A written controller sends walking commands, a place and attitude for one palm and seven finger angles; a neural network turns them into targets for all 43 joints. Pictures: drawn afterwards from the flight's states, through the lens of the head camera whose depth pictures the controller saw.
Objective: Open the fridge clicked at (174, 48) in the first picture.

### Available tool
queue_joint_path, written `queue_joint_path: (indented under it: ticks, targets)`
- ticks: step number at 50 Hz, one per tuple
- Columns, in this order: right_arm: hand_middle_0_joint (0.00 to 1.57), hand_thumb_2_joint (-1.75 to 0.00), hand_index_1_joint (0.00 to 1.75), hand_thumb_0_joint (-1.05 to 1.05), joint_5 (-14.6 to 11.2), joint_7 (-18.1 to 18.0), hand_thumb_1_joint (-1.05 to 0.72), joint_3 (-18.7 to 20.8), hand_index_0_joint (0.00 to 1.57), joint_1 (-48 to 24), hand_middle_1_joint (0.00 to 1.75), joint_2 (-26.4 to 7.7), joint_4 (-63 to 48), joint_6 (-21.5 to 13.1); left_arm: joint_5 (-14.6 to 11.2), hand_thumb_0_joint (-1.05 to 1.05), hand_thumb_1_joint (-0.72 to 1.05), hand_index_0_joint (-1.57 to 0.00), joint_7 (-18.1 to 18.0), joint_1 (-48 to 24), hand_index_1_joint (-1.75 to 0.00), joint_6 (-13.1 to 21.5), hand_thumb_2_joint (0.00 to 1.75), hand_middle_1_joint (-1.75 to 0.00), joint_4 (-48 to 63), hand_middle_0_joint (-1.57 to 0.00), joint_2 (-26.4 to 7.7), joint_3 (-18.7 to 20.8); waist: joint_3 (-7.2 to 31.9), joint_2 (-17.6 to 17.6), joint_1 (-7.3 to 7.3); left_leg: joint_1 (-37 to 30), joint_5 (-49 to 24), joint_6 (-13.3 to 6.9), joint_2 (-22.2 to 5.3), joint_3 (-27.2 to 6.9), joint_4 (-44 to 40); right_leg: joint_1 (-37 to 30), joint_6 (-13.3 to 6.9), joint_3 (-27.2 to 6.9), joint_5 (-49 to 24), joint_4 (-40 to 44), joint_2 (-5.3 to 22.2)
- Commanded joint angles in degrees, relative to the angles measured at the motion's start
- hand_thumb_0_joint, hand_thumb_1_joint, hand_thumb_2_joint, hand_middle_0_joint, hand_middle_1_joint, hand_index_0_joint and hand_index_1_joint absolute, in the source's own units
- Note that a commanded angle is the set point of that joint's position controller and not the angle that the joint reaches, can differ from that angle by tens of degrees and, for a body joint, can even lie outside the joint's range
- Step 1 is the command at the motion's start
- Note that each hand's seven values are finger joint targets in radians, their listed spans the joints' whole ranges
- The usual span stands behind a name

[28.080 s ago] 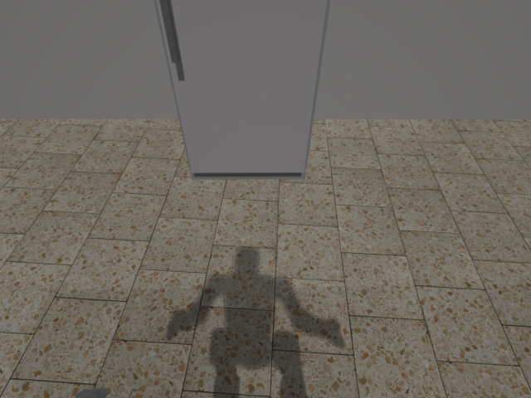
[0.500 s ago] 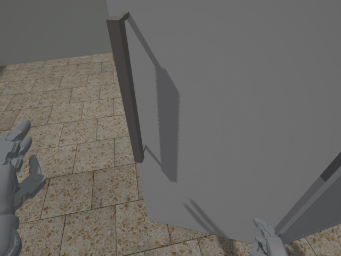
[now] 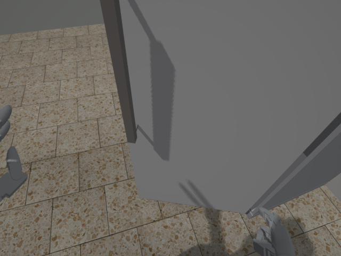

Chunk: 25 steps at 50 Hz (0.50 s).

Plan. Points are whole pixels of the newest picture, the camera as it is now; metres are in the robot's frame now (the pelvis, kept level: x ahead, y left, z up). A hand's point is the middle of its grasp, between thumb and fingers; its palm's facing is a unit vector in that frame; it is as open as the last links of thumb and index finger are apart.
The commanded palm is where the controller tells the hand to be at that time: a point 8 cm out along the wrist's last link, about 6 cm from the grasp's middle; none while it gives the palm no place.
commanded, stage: step back with the hand held close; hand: left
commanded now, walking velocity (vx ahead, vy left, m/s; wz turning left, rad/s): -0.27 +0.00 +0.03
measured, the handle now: (126, 80) +0.47 +0.16 +0.16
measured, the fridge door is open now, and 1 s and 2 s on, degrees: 61 61 61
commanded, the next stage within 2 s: stop stepping back and stand still in 1.06 s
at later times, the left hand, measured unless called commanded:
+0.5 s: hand out of the picture +0.13 +0.28 +0.17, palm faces +0.53 -0.71 -0.47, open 7.4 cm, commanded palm +0.06 +0.31 +0.18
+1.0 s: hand out of the picture +0.05 +0.27 +0.17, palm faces +0.54 -0.75 -0.37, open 7.4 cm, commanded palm -0.01 +0.30 +0.18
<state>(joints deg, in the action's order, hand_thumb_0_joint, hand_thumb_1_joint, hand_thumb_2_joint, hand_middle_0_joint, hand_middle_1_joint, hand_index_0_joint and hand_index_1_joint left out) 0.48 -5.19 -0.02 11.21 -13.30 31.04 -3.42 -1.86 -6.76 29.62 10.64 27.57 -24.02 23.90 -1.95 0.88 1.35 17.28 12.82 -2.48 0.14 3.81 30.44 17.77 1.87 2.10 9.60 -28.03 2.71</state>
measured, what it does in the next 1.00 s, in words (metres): walks backwards: right foot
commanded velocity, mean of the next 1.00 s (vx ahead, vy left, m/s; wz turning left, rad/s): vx -0.36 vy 0.00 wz -0.05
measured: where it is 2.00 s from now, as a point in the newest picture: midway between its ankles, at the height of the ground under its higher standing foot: outside the picture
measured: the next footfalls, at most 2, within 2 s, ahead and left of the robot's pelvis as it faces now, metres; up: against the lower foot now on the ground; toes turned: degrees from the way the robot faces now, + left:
right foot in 0.88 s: -0.10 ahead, -0.13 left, +0.00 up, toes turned +7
left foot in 1.08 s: -0.11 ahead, +0.11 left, +0.00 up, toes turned +5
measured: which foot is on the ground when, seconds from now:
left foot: down 0.00-0.88, up 0.90-1.00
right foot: down 0.00-0.70, up 0.72-0.86, down 0.88-1.00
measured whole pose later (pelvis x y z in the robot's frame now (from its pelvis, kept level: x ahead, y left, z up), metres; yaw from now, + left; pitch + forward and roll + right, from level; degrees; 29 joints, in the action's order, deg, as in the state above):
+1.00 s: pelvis -0.13 -0.01 +0.00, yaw +3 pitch +1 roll +0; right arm 1.5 -3.6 -0.4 10.8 -9.2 39.1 -8.3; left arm -0.2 -8.0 25.5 15.8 28.6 -21.3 23.6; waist -0.1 4.9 4.9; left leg 30.7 21.8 1.9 0.4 2.3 50.7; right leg 15.5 -0.3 -4.4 16.9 -31.1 -1.6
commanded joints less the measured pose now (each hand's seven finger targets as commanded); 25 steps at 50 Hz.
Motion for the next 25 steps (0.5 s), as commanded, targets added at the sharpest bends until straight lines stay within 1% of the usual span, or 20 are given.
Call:
queue_joint_path:
  ticks: [1, 4, 5, 6, 7, 9, 10, 11, 12, 14, 15, 16, 17, 18, 20, 21, 22, 23, 24, 25]
  targets:
    - [0.20, -0.90, 0.30, 0.00, -0.2, -0.4, -0.90, 2.9, 0.20, -4.9, 0.30, -7.7, -9.2, -4.2, 0.5, 0.00, 0.90, -0.20, -1.9, -3.4, -0.30, 5.0, 0.90, -0.30, 11.9, -0.20, -9.1, 8.5, 6.7, -7.2, 0.43, 17.8, 14.1, -2.8, -7.0, -9.4, -13.2, -17.2, -0.7, -3.6, -5.3, -5.8, -0.9]
    - [0.20, -0.90, 0.30, 0.00, -0.4, -0.2, -0.90, 3.0, 0.20, -3.7, 0.30, -7.8, -9.1, -5.1, 1.2, 0.00, 0.90, -0.20, -2.0, -4.6, -0.30, 5.9, 0.90, -0.30, 11.6, -0.20, -8.0, 7.7, 4.8, -6.1, -0.10, 22.5, 23.0, -3.5, -7.2, -9.9, -12.3, -15.8, -1.0, -5.0, 0.3, -6.4, -0.5]
    - [0.20, -0.90, 0.30, 0.00, -0.4, -0.1, -0.90, 3.0, 0.20, -3.3, 0.30, -7.8, -8.9, -5.4, 1.4, 0.00, 0.90, -0.20, -2.1, -5.5, -0.30, 6.3, 0.90, -0.30, 11.7, -0.20, -8.1, 7.8, 4.4, -5.0, -0.22, 23.1, 24.7, -3.6, -6.9, -10.0, -11.4, -14.7, -1.1, -5.6, 2.5, -5.7, -0.2]
    - [0.20, -0.90, 0.30, 0.00, -0.2, -0.1, -0.90, 3.2, 0.20, -3.3, 0.30, -8.0, -8.7, -5.8, 1.7, 0.00, 0.90, -0.20, -2.1, -6.6, -0.30, 6.5, 0.90, -0.30, 12.6, -0.20, -8.9, 8.3, 4.5, -4.6, -0.25, 22.3, 24.5, -3.4, -6.4, -10.0, -10.3, -13.6, -1.4, -6.3, 3.8, -4.5, 0.2]
    - [0.20, -0.90, 0.30, 0.00, -0.2, -0.1, -0.90, 3.0, 0.20, -2.8, 0.30, -7.6, -8.4, -6.1, 1.7, 0.00, 0.90, -0.20, -2.2, -6.7, -0.30, 6.8, 0.90, -0.30, 12.2, -0.20, -8.5, 7.9, 4.2, -2.8, -0.45, 20.9, 24.2, -3.1, -5.8, -9.5, -8.9, -11.3, -1.6, -7.0, 5.5, -3.1, 0.7]
    - [0.20, -0.90, 0.30, 0.00, 0.0, 0.1, -0.90, 2.9, 0.20, -2.3, 0.30, -7.6, -8.1, -6.6, 1.8, 0.00, 0.90, -0.20, -2.3, -7.6, -0.30, 7.4, 0.90, -0.30, 12.7, -0.20, -8.4, 7.6, 3.7, -2.7, -0.67, 19.2, 25.2, -2.7, -5.3, -9.4, -7.2, -7.2, -2.2, -8.2, 11.3, -0.9, 1.3]
    - [0.20, -0.90, 0.30, 0.00, 0.1, 0.1, -0.90, 2.9, 0.20, -2.2, 0.30, -7.6, -7.9, -6.9, 1.8, 0.00, 0.90, -0.20, -2.4, -8.1, -0.30, 7.7, 0.90, -0.30, 13.5, -0.20, -8.4, 7.4, 3.4, -3.9, -0.78, 18.9, 25.5, -2.6, -5.1, -9.8, -7.1, -6.0, -2.3, -8.3, 12.9, -0.6, 1.3]
    - [0.20, -0.90, 0.30, 0.00, 0.3, 0.0, -0.90, 2.9, 0.20, -2.5, 0.30, -7.7, -7.6, -7.2, 1.9, 0.00, 0.90, -0.20, -2.5, -8.7, -0.30, 7.9, 0.90, -0.30, 14.2, -0.20, -9.9, 8.8, 4.1, -4.2, -0.60, 18.2, 24.4, -2.6, -5.3, -10.2, -7.8, -6.1, -2.3, -7.9, 11.7, -1.1, 1.0]
    - [0.20, -0.90, 0.30, 0.00, 0.2, 0.0, -0.90, 2.6, 0.20, -2.3, 0.30, -7.2, -7.5, -7.4, 1.8, 0.00, 0.90, -0.20, -2.6, -8.1, -0.30, 8.1, 0.90, -0.30, 13.8, -0.20, -9.3, 8.5, 4.6, -4.5, -0.61, 18.1, 24.0, -2.5, -5.4, -10.4, -8.0, -6.3, -2.2, -7.5, 11.2, -2.0, 0.7]
    - [0.20, -0.90, 0.30, 0.00, 0.1, 0.2, -0.90, 2.8, 0.20, -2.1, 0.30, -7.4, -7.4, -7.9, 2.0, 0.00, 0.90, -0.20, -2.6, -7.0, -0.30, 8.7, 0.90, -0.30, 13.4, -0.20, -9.3, 9.2, 5.1, -6.5, -0.51, 20.6, 26.5, -3.0, -6.2, -11.6, -9.3, -8.6, -2.0, -7.4, 10.2, -4.4, -0.5]
    - [0.20, -0.90, 0.30, 0.00, 0.1, 0.3, -0.90, 2.9, 0.20, -2.0, 0.30, -7.4, -7.4, -8.1, 2.1, 0.00, 0.90, -0.20, -2.6, -6.4, -0.30, 9.2, 0.90, -0.30, 13.5, -0.20, -9.3, 9.6, 5.7, -7.2, -0.42, 22.2, 27.3, -3.3, -6.5, -12.2, -9.8, -10.4, -1.9, -7.5, 8.9, -5.8, -1.1]
    - [0.20, -0.90, 0.30, 0.00, 0.3, 0.2, -0.90, 3.1, 0.20, -2.1, 0.30, -7.6, -7.3, -8.3, 2.2, 0.00, 0.90, -0.20, -2.6, -5.7, -0.30, 9.4, 0.90, -0.30, 13.5, -0.20, -10.3, 10.9, 6.5, -7.9, -0.32, 22.6, 26.2, -3.5, -6.7, -12.7, -10.3, -12.0, -1.9, -7.3, 5.5, -7.1, -1.7]
    - [0.20, -0.90, 0.30, 0.00, 0.2, 0.3, -0.90, 3.0, 0.20, -2.0, 0.30, -7.2, -7.4, -8.5, 2.0, 0.00, 0.90, -0.20, -2.4, -4.6, -0.30, 9.6, 0.90, -0.30, 13.1, -0.20, -9.7, 10.7, 6.9, -7.0, -0.37, 23.1, 25.4, -3.6, -7.0, -12.9, -10.1, -12.9, -1.8, -7.4, 3.0, -8.2, -1.9]
    - [0.20, -0.90, 0.30, 0.00, 0.1, 0.5, -0.90, 3.2, 0.20, -2.1, 0.30, -7.4, -7.3, -8.6, 2.1, 0.00, 0.90, -0.20, -2.2, -4.6, -0.30, 9.9, 0.90, -0.30, 12.8, -0.20, -9.5, 10.8, 6.8, -6.5, -0.43, 24.6, 26.7, -3.8, -7.4, -13.0, -10.0, -13.5, -1.8, -8.2, 2.5, -9.2, -2.2]
    - [0.20, -0.90, 0.30, 0.00, 0.1, 0.6, -0.90, 3.5, 0.20, -1.8, 0.30, -7.8, -7.2, -8.8, 2.3, 0.00, 0.90, -0.20, -1.9, -5.8, -0.30, 10.3, 0.90, -0.30, 12.9, -0.20, -9.0, 10.6, 5.0, -6.4, -0.61, 28.3, 30.6, -4.2, -7.7, -12.8, -9.6, -13.6, -1.9, -9.3, 4.6, -10.4, -2.3]
    - [0.20, -0.90, 0.30, 0.00, 0.4, 0.5, -0.90, 3.5, 0.20, -2.1, 0.30, -8.0, -7.1, -8.9, 2.5, 0.00, 0.90, -0.20, -1.8, -7.2, -0.30, 10.3, 0.90, -0.30, 13.1, -0.20, -9.5, 11.1, 4.7, -6.3, -0.56, 28.7, 29.9, -4.3, -7.8, -13.1, -9.8, -13.8, -1.9, -9.6, 3.2, -10.8, -2.4]
    - [0.20, -0.90, 0.30, 0.00, 0.2, 0.5, -0.90, 3.5, 0.20, -1.9, 0.30, -7.5, -6.9, -9.1, 2.3, 0.00, 0.90, -0.20, -1.7, -7.3, -0.30, 10.4, 0.90, -0.30, 12.7, -0.20, -9.0, 10.7, 4.7, -4.6, -0.65, 27.3, 27.8, -4.0, -7.4, -12.4, -8.2, -12.3, -2.1, -10.3, 1.5, -10.7, -1.9]
    - [0.20, -0.90, 0.30, 0.00, 0.2, 0.6, -0.90, 3.6, 0.20, -1.5, 0.30, -7.6, -6.6, -9.2, 2.3, 0.00, 0.90, -0.20, -1.6, -7.7, -0.30, 10.4, 0.90, -0.30, 12.5, -0.20, -8.8, 10.5, 5.4, -3.8, -0.71, 26.6, 27.7, -3.8, -7.0, -11.9, -7.1, -11.6, -2.3, -11.2, 1.5, -10.3, -1.5]
    - [0.20, -0.90, 0.30, 0.00, 0.1, 0.7, -0.90, 3.7, 0.20, -1.4, 0.30, -7.6, -6.5, -9.3, 2.3, 0.00, 0.90, -0.20, -1.6, -8.4, -0.30, 10.4, 0.90, -0.30, 12.6, -0.20, -8.8, 10.3, 5.2, -3.2, -0.79, 26.3, 28.5, -3.6, -6.5, -11.1, -5.9, -10.2, -2.5, -12.3, 3.2, -9.5, -1.0]
    - [0.20, -0.90, 0.30, 0.00, 0.2, 0.7, -0.90, 3.8, 0.20, -1.4, 0.30, -7.5, -6.4, -9.3, 2.3, 0.00, 0.90, -0.20, -1.6, -8.9, -0.30, 10.5, 0.90, -0.30, 12.6, -0.20, -9.1, 10.4, 4.7, -1.6, -0.77, 25.9, 28.8, -3.4, -5.9, -10.7, -4.5, -8.5, -2.8, -13.6, 5.2, -7.9, -0.1]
